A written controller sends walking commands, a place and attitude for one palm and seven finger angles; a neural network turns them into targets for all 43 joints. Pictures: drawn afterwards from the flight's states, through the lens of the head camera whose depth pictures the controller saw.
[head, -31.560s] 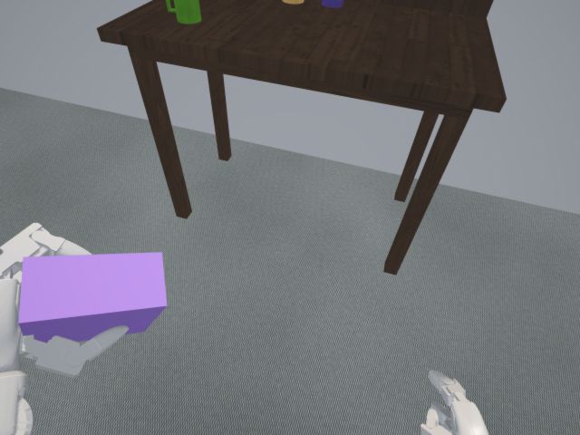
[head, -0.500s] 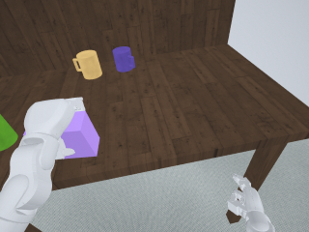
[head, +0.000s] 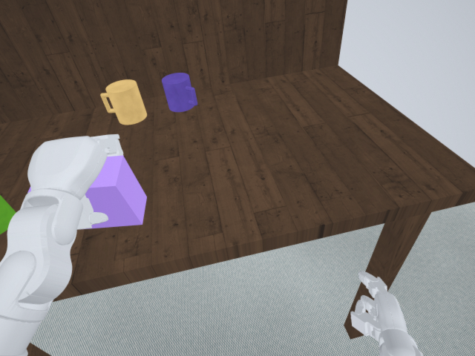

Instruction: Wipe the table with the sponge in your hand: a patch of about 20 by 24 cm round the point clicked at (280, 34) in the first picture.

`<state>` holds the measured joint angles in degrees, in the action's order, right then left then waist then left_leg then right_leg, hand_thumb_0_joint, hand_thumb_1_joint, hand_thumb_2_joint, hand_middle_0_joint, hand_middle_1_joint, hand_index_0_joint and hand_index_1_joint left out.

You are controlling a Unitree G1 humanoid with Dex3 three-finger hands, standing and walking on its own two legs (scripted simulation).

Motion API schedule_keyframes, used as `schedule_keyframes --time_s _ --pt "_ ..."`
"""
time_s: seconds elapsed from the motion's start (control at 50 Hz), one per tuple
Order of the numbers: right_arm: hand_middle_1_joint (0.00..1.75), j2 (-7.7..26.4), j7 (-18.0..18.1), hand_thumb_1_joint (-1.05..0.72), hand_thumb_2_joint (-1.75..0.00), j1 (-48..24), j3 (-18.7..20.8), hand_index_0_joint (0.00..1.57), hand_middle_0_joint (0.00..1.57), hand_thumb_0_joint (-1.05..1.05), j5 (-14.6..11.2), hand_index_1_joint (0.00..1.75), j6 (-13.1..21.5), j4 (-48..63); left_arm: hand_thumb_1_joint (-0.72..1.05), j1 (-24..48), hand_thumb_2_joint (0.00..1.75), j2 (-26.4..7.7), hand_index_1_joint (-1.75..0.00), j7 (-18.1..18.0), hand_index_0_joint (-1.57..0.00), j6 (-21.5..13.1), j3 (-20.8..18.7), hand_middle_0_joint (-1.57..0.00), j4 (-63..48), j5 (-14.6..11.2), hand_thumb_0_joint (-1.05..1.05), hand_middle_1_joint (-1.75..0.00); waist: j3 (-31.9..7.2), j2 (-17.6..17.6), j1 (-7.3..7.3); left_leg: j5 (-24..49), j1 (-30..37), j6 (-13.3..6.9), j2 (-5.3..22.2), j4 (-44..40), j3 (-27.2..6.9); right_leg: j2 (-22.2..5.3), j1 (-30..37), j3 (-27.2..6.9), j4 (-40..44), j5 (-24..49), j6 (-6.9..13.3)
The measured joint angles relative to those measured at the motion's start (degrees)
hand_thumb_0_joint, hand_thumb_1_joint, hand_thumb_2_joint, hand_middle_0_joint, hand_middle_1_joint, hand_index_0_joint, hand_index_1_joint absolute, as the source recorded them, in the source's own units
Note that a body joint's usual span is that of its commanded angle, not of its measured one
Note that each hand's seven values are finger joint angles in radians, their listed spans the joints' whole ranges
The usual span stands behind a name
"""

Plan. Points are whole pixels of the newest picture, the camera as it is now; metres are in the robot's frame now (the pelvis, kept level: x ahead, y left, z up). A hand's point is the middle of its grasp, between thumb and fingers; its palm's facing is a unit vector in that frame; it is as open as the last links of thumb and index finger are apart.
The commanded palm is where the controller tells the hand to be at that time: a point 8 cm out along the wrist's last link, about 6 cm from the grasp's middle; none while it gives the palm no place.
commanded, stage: lower the sponge onto the table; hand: left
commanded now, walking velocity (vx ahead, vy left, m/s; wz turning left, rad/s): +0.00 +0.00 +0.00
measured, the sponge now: (100, 201) +0.26 +0.29 +0.16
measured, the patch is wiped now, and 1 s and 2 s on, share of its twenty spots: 0.10 0.10 0.10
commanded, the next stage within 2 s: wipe forward along the first lane in 1.84 s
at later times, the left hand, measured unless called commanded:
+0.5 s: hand (78, 170) +0.26 +0.29 +0.23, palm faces +0.29 +0.00 -0.96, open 9.8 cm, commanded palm +0.21 +0.29 +0.28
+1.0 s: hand (69, 177) +0.27 +0.32 +0.21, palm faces +0.23 -0.04 -0.97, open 9.9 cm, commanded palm +0.21 +0.29 +0.25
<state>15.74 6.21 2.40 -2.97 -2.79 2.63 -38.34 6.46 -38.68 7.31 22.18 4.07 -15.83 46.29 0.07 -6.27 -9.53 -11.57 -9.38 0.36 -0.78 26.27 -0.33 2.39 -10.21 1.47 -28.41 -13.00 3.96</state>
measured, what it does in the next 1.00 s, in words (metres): stands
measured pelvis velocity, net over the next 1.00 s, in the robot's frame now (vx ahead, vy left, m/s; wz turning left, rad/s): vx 0.00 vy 0.00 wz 0.01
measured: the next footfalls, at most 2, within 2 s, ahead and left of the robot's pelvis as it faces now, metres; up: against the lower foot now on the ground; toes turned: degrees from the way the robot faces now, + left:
none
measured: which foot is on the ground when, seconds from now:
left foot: down 0.00-1.00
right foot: down 0.00-1.00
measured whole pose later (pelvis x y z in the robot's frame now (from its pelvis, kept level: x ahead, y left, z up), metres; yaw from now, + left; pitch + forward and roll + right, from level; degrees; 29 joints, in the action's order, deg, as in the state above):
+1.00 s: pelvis +0.00 +0.00 +0.00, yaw +1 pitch -4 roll +1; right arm 15.2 4.9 0.3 -4.2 -4.1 0.0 -37.8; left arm 9.5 -36.4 8.1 30.1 -0.3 -8.6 46.8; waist -1.0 -6.4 -8.3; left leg -11.0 -10.0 0.0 -1.1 25.0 -0.8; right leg 2.1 -10.4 1.8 -26.5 -12.2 3.4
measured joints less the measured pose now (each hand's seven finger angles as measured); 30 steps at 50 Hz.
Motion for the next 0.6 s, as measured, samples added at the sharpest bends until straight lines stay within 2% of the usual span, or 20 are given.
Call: schedule_keyframes --time_s 0.08,0.14,0.18,0.24,0.32,0.38,0.42,0.5,0.56,0.6 --pt "0.3 -0.5 -0.7 -0.91 -0.9 -1.2 -0.3 0.2 0.2 0.02 -1.0 0.3 -1.2 -0.5 -0.49 5.2 1.03 -0.7 -1.35 -1.5 -0.77 3.3 -5.6 -0.77 3.8 -1.9 0.0 -1.35 -0.9 -0.5 0.38 0.4 0.0 0.1 0.2 -0.8 -0.1 0.2 0.2 0.0 1.1 0.6 -0.1" --pt "0.3 -0.5 -1.1 -0.91 -0.9 -1.3 -0.6 0.2 0.2 0.02 -1.7 0.3 -2.1 1.1 -0.48 5.9 1.03 -0.2 -1.35 -0.2 -0.77 6.5 -8.6 -0.76 4.9 -2.3 0.0 -1.36 -1.7 -1.0 1.33 0.6 -0.9 0.0 0.0 -0.9 -0.4 0.0 -0.5 0.3 1.5 0.8 -0.3" --pt "0.3 -0.1 -1.3 -0.91 -0.9 -1.4 -0.8 0.2 0.2 0.02 -2.2 0.3 -2.6 2.2 -0.48 4.6 1.03 0.6 -1.35 1.1 -0.77 8.0 -8.9 -0.76 5.1 -2.3 0.0 -1.36 -1.9 -1.5 1.76 0.5 -1.5 -0.2 -0.1 -0.6 -0.5 -0.1 -0.9 0.4 1.6 0.8 -0.5" --pt "0.3 0.4 -1.3 -0.91 -0.9 -1.1 -1.0 0.2 0.2 0.02 -2.4 0.3 -2.8 3.4 -0.48 1.4 1.03 2.8 -1.36 3.3 -0.76 8.7 -6.4 -0.76 4.1 -2.6 0.0 -1.36 -1.8 -1.6 2.09 0.4 -2.2 -0.4 -0.4 -0.2 -0.8 -0.4 -1.5 0.7 1.1 0.6 -0.7" --pt "0.3 0.5 -0.7 -0.91 -0.9 -1.1 -1.0 0.2 0.2 0.02 -1.3 0.3 -2.2 3.6 -0.48 -3.2 1.03 4.3 -1.36 5.3 -0.77 7.2 -0.7 -0.76 -0.4 -1.6 0.0 -1.36 -0.8 -0.5 1.46 -0.1 -1.8 -0.7 -0.8 0.3 -0.5 -0.8 -1.4 0.5 -0.1 -0.3 -0.8" --pt "0.3 0.2 -0.3 -0.91 -0.9 -0.9 -0.7 0.19 0.2 0.02 -0.2 0.3 -1.6 2.6 -0.48 -4.4 1.03 2.9 -1.35 4.3 -0.77 4.5 2.3 -0.76 -4.0 0.2 0.0 -1.36 -0.1 0.2 0.41 -0.4 -0.7 -0.8 -0.8 0.2 -0.2 -0.8 -0.6 0.1 -0.4 -0.6 -0.7" --pt "0.3 0.0 -0.4 -0.91 -0.9 -0.9 -0.5 0.19 0.2 0.02 0.2 0.3 -1.3 1.7 -0.48 -3.3 1.03 1.6 -1.35 2.3 -0.77 3.0 2.6 -0.77 -4.4 1.1 0.0 -1.35 -0.1 0.2 -0.12 -0.3 0.0 -0.8 -0.8 -0.2 -0.1 -0.8 0.0 0.0 0.0 -0.5 -0.7" --pt "0.3 -0.8 -1.2 -0.91 -0.9 -1.7 -0.8 0.19 0.2 0.02 -0.6 0.3 -2.0 0.3 -0.49 1.7 1.03 0.2 -1.34 -0.6 -0.78 4.0 -1.3 -0.77 -1.2 -0.3 0.0 -1.35 -0.5 0.0 -0.42 0.3 0.7 -0.6 -0.6 -1.3 0.1 -0.5 0.8 -0.2 1.5 0.3 -0.7" --pt "0.3 -1.3 -1.6 -0.91 -0.9 -2.1 -1.2 0.19 0.2 0.02 -1.4 0.3 -3.0 0.7 -0.48 4.1 1.03 0.8 -1.35 -0.6 -0.77 7.0 -5.6 -0.77 1.1 -1.2 0.0 -1.35 -1.2 -0.3 0.38 0.8 0.3 -0.6 -0.5 -1.9 -0.1 -0.5 0.6 0.0 2.3 0.9 -0.8" --pt "0.3 -1.1 -1.9 -0.91 -0.9 -2.0 -1.3 0.19 0.2 0.02 -2.0 0.3 -3.5 1.5 -0.48 3.8 1.03 2.0 -1.35 0.1 -0.77 8.9 -7.0 -0.76 1.6 -1.5 0.0 -1.36 -1.6 -0.8 0.93 0.9 -0.4 -0.7 -0.6 -1.9 -0.3 -0.5 0.1 0.1 2.6 1.1 -0.9"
